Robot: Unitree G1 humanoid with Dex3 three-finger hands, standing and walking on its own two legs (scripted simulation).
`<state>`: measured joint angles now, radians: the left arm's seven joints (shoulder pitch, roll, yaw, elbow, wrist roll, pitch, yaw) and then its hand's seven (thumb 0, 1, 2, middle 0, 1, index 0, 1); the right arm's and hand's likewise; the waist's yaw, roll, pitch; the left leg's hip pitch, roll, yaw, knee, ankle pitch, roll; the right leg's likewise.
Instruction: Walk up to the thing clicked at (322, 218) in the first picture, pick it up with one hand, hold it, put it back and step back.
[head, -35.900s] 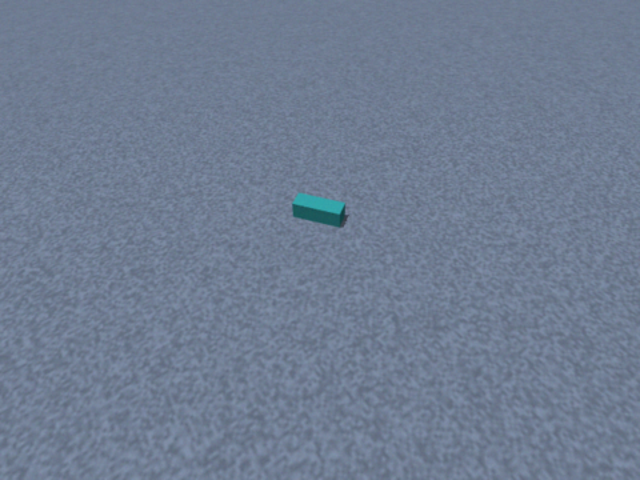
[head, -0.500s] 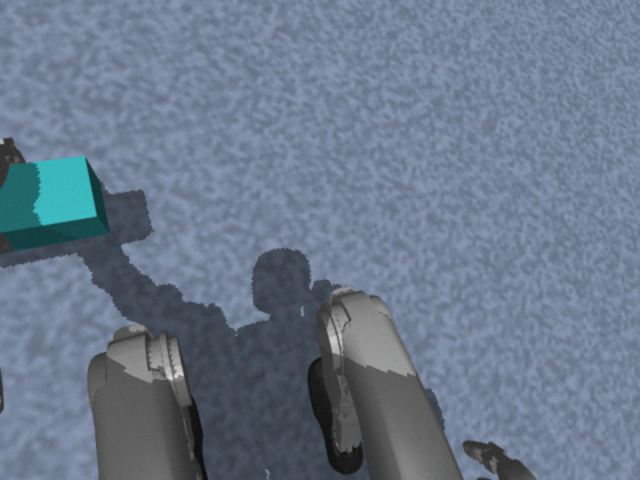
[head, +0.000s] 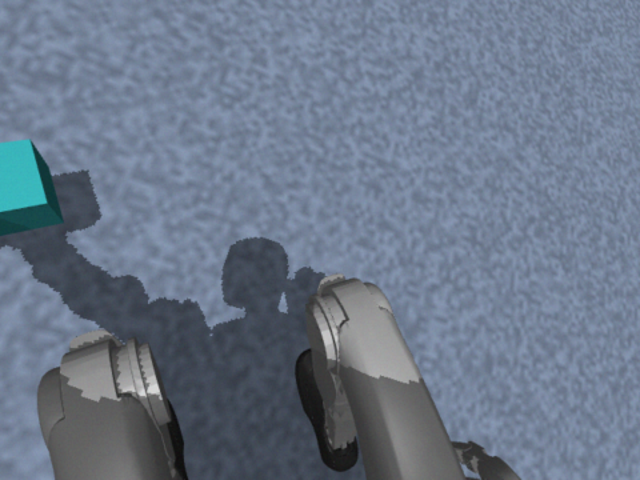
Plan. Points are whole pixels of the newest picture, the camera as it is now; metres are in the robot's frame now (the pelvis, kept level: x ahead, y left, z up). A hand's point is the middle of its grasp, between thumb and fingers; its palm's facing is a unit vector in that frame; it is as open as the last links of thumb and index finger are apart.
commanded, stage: lower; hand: left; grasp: from above
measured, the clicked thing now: out of the picture +0.48 +0.36 -0.21
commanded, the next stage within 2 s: rest in 0.32 s
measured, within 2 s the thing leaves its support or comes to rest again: rests again in 0.78 s
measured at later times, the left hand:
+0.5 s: hand out of the picture +0.48 +0.35 -0.23, palm faces -0.46 -0.11 -0.88, open 10.9 cm
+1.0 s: hand out of the picture +0.48 +0.35 -0.25, palm faces -0.46 -0.12 -0.88, open 10.9 cm
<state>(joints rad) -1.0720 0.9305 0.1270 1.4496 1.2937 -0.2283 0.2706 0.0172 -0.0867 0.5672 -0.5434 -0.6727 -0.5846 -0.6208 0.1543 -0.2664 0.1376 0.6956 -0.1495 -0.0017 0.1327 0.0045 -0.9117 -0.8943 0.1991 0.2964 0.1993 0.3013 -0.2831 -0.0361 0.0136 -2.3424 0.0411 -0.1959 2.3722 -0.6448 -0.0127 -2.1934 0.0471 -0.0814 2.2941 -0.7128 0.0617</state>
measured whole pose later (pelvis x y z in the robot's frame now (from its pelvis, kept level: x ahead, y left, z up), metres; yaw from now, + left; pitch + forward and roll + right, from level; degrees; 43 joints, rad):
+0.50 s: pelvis +0.00 +0.00 -0.02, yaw -3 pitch +32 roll -13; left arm -1.07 1.02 0.16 1.48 1.32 -0.28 0.34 0.02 -0.08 0.55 -0.56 -0.63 -0.60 -0.58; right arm 0.10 -0.29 0.20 0.65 -0.19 0.00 0.14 0.00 -0.91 -0.89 0.20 0.30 0.20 0.30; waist -0.30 -0.10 0.09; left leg -2.38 0.03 -0.25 2.47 -0.67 -0.02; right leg -2.22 0.06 -0.12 2.36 -0.72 0.06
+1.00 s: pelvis +0.00 +0.00 -0.03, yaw -4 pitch +30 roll -14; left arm -1.09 1.10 0.14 1.59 1.32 -0.28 0.42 0.02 -0.09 0.57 -0.56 -0.65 -0.60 -0.60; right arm 0.09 -0.30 0.28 0.63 -0.22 -0.06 0.14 0.00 -0.90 -0.89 0.20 0.30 0.20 0.30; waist -0.34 -0.14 0.13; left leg -2.38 0.04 -0.28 2.51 -0.68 -0.02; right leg -2.21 0.08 -0.14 2.37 -0.72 0.07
